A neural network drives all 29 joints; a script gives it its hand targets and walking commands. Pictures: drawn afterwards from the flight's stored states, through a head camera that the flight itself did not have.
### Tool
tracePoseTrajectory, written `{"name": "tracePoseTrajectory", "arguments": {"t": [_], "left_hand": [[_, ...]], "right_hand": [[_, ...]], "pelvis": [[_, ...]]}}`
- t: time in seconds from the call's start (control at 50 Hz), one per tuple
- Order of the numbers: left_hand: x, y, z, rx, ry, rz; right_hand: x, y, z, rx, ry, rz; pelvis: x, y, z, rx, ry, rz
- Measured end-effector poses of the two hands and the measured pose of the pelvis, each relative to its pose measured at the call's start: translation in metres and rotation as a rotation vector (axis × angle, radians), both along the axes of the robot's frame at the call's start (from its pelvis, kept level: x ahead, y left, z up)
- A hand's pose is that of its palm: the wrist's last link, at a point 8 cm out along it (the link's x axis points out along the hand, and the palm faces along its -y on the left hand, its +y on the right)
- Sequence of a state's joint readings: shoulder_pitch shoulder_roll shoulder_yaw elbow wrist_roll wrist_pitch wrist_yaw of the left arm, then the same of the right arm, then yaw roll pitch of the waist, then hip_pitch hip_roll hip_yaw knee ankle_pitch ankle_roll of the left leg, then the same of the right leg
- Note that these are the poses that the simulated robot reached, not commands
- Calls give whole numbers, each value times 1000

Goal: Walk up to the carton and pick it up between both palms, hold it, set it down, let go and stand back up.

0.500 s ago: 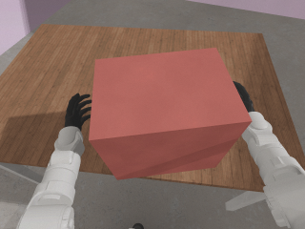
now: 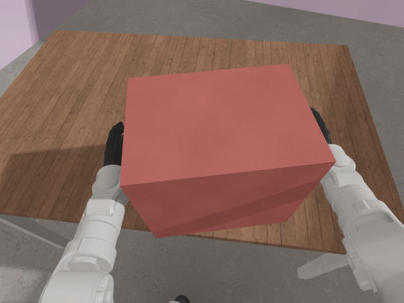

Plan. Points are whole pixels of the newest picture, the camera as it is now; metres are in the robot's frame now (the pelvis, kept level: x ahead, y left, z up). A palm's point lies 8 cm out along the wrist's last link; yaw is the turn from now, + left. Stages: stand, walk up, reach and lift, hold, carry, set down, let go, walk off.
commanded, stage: reach and lift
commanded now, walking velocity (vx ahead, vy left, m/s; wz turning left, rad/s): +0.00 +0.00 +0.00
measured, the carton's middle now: (216, 158) +0.41 +0.05 +0.02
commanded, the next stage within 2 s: none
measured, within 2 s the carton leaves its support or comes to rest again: leaves its support in 0.98 s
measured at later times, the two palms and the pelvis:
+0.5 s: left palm (116, 161) +0.36 +0.24 +0.04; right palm (315, 144) +0.45 -0.15 +0.05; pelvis +0.00 +0.00 +0.00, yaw +0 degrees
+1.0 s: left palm (113, 156) +0.36 +0.25 +0.05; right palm (315, 140) +0.45 -0.15 +0.06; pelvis +0.00 +0.00 +0.00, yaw +0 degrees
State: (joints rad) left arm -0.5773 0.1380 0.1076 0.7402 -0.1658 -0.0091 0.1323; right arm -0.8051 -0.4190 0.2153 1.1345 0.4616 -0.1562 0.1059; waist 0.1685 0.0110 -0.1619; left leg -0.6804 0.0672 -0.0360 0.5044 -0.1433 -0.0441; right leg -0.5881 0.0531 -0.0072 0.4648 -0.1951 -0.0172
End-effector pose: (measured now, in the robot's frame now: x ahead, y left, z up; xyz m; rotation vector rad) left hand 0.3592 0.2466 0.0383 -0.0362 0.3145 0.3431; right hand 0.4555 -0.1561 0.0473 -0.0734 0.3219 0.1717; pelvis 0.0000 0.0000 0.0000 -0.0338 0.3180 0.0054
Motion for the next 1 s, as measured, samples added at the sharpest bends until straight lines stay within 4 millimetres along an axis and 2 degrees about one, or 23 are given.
{"name": "tracePoseTrajectory", "arguments": {"t": [0.12, 0.26, 0.44, 0.84, 1.0], "left_hand": [[-1, 2, 6, 21, -17, 5], [-1, 1, -1, -1, -17, 20], [-2, -1, 2, 5, -22, 29], [1, -1, 7, -6, -29, 35], [4, 1, 16, 4, -52, 36]], "right_hand": [[-1, 0, -1, -7, -26, -2], [-5, 7, -5, -18, -3, 1], [-4, 7, -1, -5, -1, -10], [-5, 7, 7, -8, 0, -23], [-2, 9, 11, 12, -12, -25]], "pelvis": [[1, -1, 2, 3, -9, 4], [2, -1, 3, 8, -5, 0], [5, 1, 3, -1, -4, 1], [-2, 1, 2, 2, -2, -5], [0, 3, 2, -1, 3, -5]]}}
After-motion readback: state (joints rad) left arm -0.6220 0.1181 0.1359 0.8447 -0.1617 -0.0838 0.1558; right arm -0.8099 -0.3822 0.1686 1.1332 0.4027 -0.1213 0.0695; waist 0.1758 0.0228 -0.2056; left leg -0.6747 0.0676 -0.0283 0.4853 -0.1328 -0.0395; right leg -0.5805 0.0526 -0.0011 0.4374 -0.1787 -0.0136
